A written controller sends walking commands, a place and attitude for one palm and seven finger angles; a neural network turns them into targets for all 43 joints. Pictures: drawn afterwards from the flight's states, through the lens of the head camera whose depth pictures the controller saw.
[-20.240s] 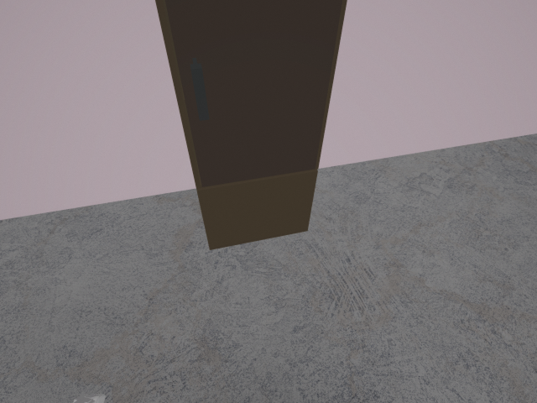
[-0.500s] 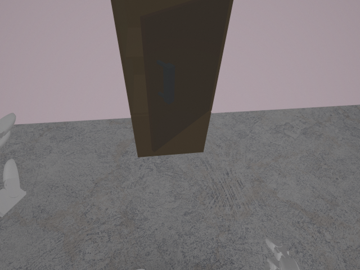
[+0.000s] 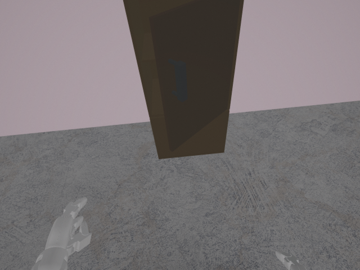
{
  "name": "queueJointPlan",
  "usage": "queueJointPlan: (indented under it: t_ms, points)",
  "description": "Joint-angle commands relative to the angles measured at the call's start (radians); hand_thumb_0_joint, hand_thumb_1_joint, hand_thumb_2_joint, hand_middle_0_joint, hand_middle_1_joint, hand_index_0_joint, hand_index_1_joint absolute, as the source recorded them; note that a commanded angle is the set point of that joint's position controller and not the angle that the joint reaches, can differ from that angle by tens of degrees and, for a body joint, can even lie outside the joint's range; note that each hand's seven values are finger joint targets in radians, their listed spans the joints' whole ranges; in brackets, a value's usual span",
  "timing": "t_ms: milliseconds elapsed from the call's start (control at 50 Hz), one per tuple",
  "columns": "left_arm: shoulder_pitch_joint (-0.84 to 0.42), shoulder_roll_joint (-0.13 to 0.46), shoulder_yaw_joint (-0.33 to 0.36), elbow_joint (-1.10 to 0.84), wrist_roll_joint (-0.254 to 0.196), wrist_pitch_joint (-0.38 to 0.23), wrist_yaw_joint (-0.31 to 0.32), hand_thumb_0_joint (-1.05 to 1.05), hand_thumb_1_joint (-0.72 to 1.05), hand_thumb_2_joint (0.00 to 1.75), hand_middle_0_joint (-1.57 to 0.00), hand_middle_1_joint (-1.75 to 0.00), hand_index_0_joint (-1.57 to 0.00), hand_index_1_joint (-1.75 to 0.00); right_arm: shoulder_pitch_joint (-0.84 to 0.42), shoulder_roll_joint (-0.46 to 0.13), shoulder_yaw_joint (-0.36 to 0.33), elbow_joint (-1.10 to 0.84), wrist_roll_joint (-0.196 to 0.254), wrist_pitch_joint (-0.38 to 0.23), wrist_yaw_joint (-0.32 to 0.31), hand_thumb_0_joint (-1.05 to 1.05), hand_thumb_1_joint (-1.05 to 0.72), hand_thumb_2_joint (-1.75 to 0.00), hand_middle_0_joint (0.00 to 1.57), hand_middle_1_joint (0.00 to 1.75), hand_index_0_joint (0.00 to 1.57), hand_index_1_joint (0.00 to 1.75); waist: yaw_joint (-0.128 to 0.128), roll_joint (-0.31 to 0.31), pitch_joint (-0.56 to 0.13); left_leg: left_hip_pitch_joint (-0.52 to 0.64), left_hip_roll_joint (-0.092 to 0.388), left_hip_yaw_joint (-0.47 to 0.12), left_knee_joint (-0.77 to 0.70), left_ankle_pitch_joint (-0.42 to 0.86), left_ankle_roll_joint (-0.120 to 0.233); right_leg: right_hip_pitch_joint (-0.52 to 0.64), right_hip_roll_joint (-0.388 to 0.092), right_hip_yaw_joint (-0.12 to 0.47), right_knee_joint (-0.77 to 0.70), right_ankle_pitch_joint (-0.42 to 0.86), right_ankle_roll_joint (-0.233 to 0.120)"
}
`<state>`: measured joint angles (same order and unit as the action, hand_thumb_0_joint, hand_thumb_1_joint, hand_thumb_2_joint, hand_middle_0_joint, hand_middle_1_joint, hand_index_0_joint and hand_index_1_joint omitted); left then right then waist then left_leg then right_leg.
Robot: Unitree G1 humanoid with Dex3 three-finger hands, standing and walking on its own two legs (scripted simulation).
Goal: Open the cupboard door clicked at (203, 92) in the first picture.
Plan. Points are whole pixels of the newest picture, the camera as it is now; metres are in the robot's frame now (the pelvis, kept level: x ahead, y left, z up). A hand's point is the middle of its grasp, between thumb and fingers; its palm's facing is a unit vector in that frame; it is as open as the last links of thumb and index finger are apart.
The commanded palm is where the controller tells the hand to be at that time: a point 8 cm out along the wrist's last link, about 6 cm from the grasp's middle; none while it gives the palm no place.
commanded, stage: let the arm hang, fingers relaxed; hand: left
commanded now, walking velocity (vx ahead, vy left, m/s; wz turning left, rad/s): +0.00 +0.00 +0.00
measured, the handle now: (177, 80) +0.70 +0.03 +0.06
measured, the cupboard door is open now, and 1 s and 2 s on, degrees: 40 40 40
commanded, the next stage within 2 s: look to check the result in 0.94 s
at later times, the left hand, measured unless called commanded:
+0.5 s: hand out of the picture -0.05 +0.19 -0.15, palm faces +0.05 -0.98 -0.21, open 7.3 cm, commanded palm none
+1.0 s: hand out of the picture +0.00 +0.21 -0.15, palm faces +0.01 -0.98 -0.22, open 7.3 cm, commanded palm none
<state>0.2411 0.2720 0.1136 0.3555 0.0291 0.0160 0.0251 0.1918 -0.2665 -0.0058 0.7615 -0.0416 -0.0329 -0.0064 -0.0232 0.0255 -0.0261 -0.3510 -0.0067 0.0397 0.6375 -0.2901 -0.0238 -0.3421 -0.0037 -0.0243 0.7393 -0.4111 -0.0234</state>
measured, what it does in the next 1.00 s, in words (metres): stands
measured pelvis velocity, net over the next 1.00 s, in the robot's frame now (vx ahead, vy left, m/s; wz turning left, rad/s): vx -0.01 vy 0.03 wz -0.01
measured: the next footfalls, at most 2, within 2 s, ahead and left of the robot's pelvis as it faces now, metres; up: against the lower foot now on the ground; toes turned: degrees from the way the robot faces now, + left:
none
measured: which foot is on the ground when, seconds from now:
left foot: down 0.00-1.00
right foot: down 0.00-1.00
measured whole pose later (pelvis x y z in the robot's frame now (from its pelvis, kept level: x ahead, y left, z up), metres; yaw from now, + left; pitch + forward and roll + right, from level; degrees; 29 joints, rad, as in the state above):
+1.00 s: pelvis -0.01 +0.03 +0.03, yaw +0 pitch -2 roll +0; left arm 0.24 0.16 0.01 1.15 0.01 -0.01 0.03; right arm 0.29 -0.14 0.00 1.15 -0.02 0.00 -0.03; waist -0.01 0.02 0.05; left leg -0.17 -0.01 0.06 0.38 -0.18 0.03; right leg -0.16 0.02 -0.02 0.40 -0.21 -0.03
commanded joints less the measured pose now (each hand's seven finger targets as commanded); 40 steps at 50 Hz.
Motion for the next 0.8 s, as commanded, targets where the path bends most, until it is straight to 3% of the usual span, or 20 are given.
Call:
queueJointPlan:
  t_ms: [0,40,80,120,140,160,180,220,240,280,320,500,780]
  points:
    - [0.083,0.153,-0.030,0.230,0.000,-0.037,-0.013,0.00,0.90,0.90,-0.20,-0.30,-0.20,-0.30,-0.049,-0.056,-0.030,-0.037,0.014,0.026,-0.006,0.00,-0.90,-0.90,0.20,0.30,0.20,0.30,0.045,-0.294,0.015,-0.088,0.002,-0.029,0.085,-0.176,0.019,0.172,-0.286,0.373,-0.402,0.528,-0.095]
    - [0.044,0.140,-0.040,0.345,0.001,-0.039,-0.002,0.00,0.90,0.90,-0.20,-0.30,-0.20,-0.30,-0.022,-0.056,-0.042,0.026,0.016,0.047,-0.012,0.00,-0.90,-0.90,0.20,0.30,0.20,0.30,0.024,-0.211,0.061,-0.066,0.017,-0.050,0.171,-0.184,0.023,0.164,-0.266,0.331,-0.384,0.682,-0.128]
    - [0.021,0.102,-0.050,0.433,-0.004,-0.040,0.002,0.00,0.90,0.90,-0.20,-0.30,-0.20,-0.30,0.019,-0.015,-0.035,0.090,0.025,0.052,-0.014,0.00,-0.90,-0.90,0.20,0.30,0.20,0.30,0.003,-0.072,0.026,0.008,0.026,-0.040,0.108,-0.133,0.022,0.190,-0.225,0.265,-0.364,0.682,-0.159]
    - [0.021,0.047,-0.039,0.494,-0.007,-0.040,0.008,0.00,0.90,0.90,-0.20,-0.30,-0.20,-0.30,0.074,0.027,-0.032,0.140,0.018,0.051,-0.018,0.00,-0.90,-0.90,0.20,0.30,0.20,0.30,-0.016,0.010,0.010,0.132,0.044,-0.036,-0.102,0.026,0.030,0.160,-0.195,0.203,-0.341,0.573,-0.123]
    - [0.028,0.035,-0.048,0.524,-0.014,-0.037,0.007,0.00,0.90,0.90,-0.20,-0.30,-0.20,-0.30,0.085,0.022,-0.030,0.164,0.020,0.045,-0.018,0.00,-0.90,-0.90,0.20,0.30,0.20,0.30,-0.010,0.035,0.002,0.205,0.068,-0.071,-0.174,0.202,0.047,0.128,-0.135,0.146,-0.319,0.498,-0.075]
    - [0.055,0.005,-0.059,0.552,-0.019,-0.035,0.006,0.00,0.90,0.90,-0.20,-0.30,-0.20,-0.30,0.078,0.004,-0.025,0.182,0.014,0.039,-0.024,0.00,-0.90,-0.90,0.20,0.30,0.20,0.30,0.011,0.087,-0.006,0.222,0.121,-0.111,-0.193,0.273,0.072,0.119,-0.094,0.116,-0.333,0.416,-0.040]
    - [0.069,-0.008,-0.066,0.578,-0.014,-0.031,0.009,0.00,0.90,0.90,-0.20,-0.30,-0.20,-0.30,0.069,0.003,-0.026,0.194,0.012,0.042,-0.028,0.00,-0.90,-0.90,0.20,0.30,0.20,0.30,0.022,0.036,0.015,0.173,0.138,-0.119,-0.203,0.198,0.082,0.137,-0.079,0.107,-0.388,0.307,-0.026]
    - [0.050,0.005,-0.073,0.639,-0.019,-0.028,0.005,0.00,0.90,0.90,-0.20,-0.30,-0.20,-0.30,0.068,0.013,-0.018,0.237,0.019,0.041,-0.030,0.00,-0.90,-0.90,0.20,0.30,0.20,0.30,0.011,0.071,0.040,0.166,0.115,-0.103,-0.238,0.171,0.066,0.154,-0.084,0.105,-0.402,0.303,-0.035]
    - [0.057,0.005,-0.076,0.661,-0.021,-0.029,0.004,0.00,0.90,0.90,-0.20,-0.30,-0.20,-0.30,0.068,0.010,-0.018,0.250,0.022,0.042,-0.031,0.00,-0.90,-0.90,0.20,0.30,0.20,0.30,0.018,0.073,0.050,0.166,0.115,-0.100,-0.249,0.165,0.064,0.162,-0.083,0.107,-0.414,0.302,-0.034]
    - [0.068,0.007,-0.085,0.707,-0.022,-0.035,0.003,0.00,0.90,0.90,-0.20,-0.30,-0.20,-0.30,0.086,0.006,-0.014,0.280,0.023,0.037,-0.033,0.00,-0.90,-0.90,0.20,0.30,0.20,0.30,0.015,0.008,0.027,0.190,0.113,-0.093,-0.266,0.177,0.061,0.188,-0.089,0.102,-0.427,0.319,-0.037]
    - [0.076,0.009,-0.090,0.741,-0.023,-0.038,0.004,0.00,0.90,0.90,-0.20,-0.30,-0.20,-0.30,0.094,-0.001,-0.012,0.302,0.026,0.034,-0.034,0.00,-0.90,-0.90,0.20,0.30,0.20,0.30,0.015,-0.014,0.021,0.210,0.112,-0.088,-0.276,0.188,0.060,0.195,-0.093,0.099,-0.437,0.327,-0.037]
    - [0.087,-0.007,-0.098,0.797,-0.024,-0.031,0.010,0.00,0.90,0.90,-0.20,-0.30,-0.20,-0.30,0.125,0.012,-0.004,0.358,0.021,0.036,-0.033,0.00,-0.90,-0.90,0.20,0.30,0.20,0.30,0.018,-0.019,0.127,0.161,0.106,-0.091,-0.335,0.081,0.057,0.143,-0.088,0.104,-0.469,0.170,-0.036]
    - [0.071,-0.014,-0.087,0.778,-0.022,-0.035,0.013,0.00,0.90,0.90,-0.20,-0.30,-0.20,-0.30,0.160,0.037,-0.009,0.370,0.019,0.025,-0.030,0.00,-0.90,-0.90,0.20,0.30,0.20,0.30,0.020,-0.022,0.118,0.143,0.109,-0.094,-0.347,0.100,0.060,0.150,-0.087,0.098,-0.432,0.214,-0.032]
